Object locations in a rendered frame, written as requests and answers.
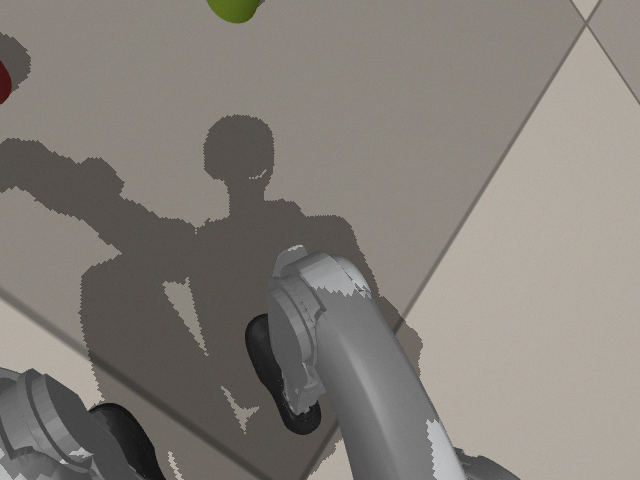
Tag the right robot foot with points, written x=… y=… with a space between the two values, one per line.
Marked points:
x=258 y=345

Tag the left robot foot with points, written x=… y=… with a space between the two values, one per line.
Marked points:
x=135 y=444

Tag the right robot hand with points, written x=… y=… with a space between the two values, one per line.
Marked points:
x=482 y=468

